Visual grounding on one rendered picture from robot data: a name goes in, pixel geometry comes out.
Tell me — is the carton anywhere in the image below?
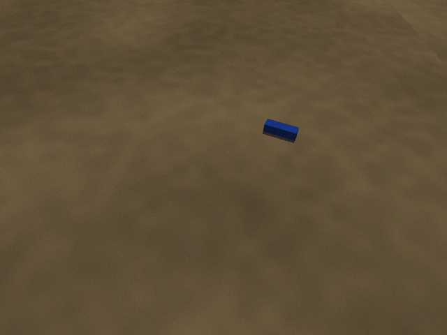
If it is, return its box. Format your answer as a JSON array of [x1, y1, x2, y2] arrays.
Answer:
[[263, 119, 299, 141]]

